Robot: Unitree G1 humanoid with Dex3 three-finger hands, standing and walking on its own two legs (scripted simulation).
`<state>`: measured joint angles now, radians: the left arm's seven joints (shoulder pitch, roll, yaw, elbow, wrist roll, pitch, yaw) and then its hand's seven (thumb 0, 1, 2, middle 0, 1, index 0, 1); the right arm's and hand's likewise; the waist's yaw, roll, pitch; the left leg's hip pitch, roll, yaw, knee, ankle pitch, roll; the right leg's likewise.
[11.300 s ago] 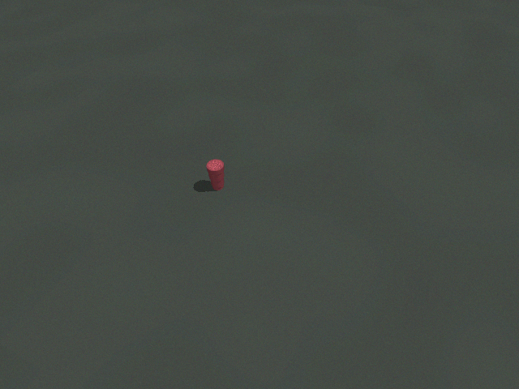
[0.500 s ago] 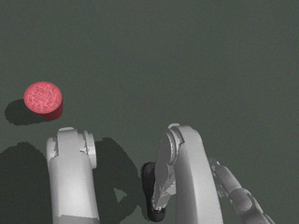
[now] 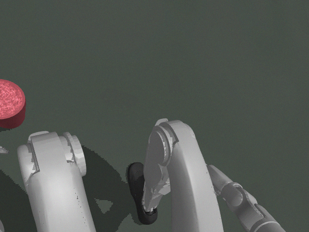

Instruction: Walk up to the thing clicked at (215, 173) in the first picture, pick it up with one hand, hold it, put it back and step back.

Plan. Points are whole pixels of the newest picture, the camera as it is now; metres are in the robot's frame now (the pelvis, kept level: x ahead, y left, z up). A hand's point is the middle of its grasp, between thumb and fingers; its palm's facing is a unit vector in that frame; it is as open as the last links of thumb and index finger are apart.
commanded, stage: close in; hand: left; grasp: from the side
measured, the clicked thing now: (5, 109) +0.41 +0.27 -0.20
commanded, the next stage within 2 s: rest palm in 0.28 s
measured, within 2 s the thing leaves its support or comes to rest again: leaves its support in 1.38 s
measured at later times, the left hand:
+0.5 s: hand out of the picture +0.39 +0.28 -0.16, palm faces +0.30 -0.95 +0.01, open 16.9 cm
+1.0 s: hand out of the picture +0.41 +0.28 -0.17, palm faces +0.33 -0.95 +0.00, open 11.1 cm
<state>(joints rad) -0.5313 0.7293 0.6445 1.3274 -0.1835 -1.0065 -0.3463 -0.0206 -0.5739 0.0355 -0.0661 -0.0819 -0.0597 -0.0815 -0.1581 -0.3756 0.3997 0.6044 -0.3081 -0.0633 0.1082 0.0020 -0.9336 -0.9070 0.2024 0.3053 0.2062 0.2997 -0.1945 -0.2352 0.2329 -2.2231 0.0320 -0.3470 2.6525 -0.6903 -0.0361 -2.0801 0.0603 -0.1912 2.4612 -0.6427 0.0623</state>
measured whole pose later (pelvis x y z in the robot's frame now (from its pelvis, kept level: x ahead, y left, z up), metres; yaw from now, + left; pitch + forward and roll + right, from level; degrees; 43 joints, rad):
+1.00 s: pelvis -0.01 +0.01 +0.00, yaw -3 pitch +10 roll -17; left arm -0.57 0.78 0.49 1.43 -0.10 -1.16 -0.02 0.01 -0.02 0.54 -0.59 -0.60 -0.48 -0.62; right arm -0.20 -0.38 0.50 0.57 -0.38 0.00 0.16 0.00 -0.88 -0.90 0.20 0.30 0.21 0.30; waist -0.23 -0.28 0.31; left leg -2.20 0.03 -0.42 2.69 -0.70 -0.03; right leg -2.04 0.09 -0.24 2.44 -0.62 0.08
